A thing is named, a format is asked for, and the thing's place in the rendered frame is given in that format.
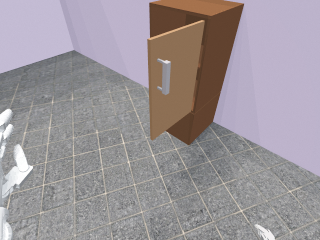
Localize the cupboard door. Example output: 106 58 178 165
147 20 205 141

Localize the left robot forearm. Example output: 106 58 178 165
0 207 13 240

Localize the handle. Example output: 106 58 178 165
157 58 171 95

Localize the robot left hand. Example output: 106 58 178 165
0 109 33 207

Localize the robot right hand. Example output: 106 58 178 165
254 224 275 240

